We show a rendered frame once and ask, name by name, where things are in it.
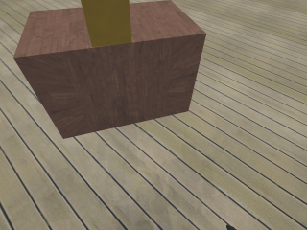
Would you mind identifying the carton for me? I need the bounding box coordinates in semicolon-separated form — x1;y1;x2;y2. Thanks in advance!
81;0;132;47

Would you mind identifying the pedestal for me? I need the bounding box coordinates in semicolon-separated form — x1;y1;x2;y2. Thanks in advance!
13;0;206;139

